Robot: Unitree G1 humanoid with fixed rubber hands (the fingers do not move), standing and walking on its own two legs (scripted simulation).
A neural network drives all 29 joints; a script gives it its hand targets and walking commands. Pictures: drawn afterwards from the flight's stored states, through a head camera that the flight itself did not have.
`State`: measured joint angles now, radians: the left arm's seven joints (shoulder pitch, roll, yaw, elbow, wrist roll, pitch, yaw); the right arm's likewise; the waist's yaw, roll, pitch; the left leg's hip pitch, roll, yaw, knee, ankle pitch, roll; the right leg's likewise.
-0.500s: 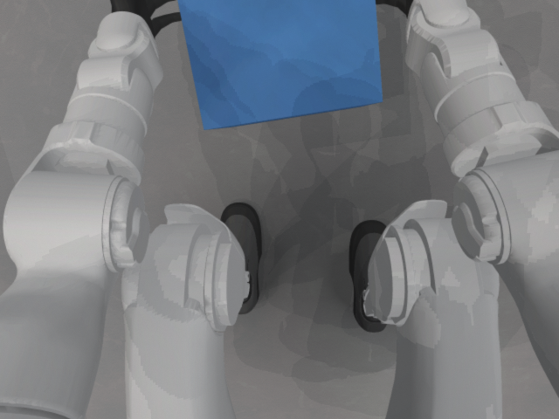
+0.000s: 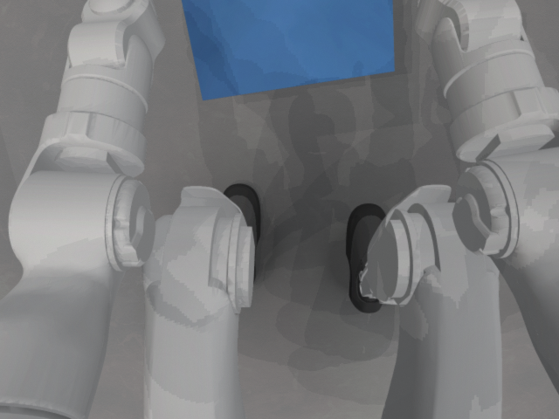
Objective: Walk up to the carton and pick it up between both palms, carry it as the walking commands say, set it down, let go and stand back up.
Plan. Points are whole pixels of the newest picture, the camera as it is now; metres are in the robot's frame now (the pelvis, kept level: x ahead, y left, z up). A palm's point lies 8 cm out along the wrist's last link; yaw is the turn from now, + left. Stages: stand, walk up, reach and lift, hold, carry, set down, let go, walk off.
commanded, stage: reach and lift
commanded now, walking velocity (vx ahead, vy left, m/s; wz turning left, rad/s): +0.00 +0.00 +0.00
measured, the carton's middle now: out of the picture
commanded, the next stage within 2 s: none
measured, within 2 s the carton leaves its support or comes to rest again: neither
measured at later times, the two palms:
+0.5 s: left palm out of the picture +0.53 +0.20 -0.11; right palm out of the picture +0.55 -0.09 -0.11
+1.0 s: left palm out of the picture +0.51 +0.18 -0.05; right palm out of the picture +0.53 -0.11 -0.04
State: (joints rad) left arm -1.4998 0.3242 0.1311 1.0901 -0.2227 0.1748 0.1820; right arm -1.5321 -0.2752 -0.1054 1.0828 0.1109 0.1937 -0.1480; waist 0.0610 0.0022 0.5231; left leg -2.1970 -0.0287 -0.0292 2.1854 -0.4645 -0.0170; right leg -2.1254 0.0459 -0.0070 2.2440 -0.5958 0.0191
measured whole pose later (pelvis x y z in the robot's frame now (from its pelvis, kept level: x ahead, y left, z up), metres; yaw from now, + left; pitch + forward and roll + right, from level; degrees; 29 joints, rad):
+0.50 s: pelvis +0.00 +0.00 +0.04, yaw +2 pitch +26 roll -2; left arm -1.41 0.19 0.26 0.88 -0.08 0.24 0.32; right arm -1.38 -0.16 -0.29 0.78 -0.05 0.29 -0.23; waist 0.05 0.04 0.52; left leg -2.08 -0.07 -0.04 2.09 -0.47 -0.02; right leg -1.98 0.07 0.02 2.15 -0.62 0.05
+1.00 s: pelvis -0.01 +0.00 +0.08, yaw +1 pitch +24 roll -1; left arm -1.29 0.12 0.33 0.63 0.01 0.36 0.33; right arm -1.33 -0.12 -0.27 0.65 -0.04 0.37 -0.24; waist 0.03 -0.01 0.52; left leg -1.92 -0.04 -0.04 1.96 -0.45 -0.03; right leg -1.86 0.09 0.03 2.01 -0.57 0.04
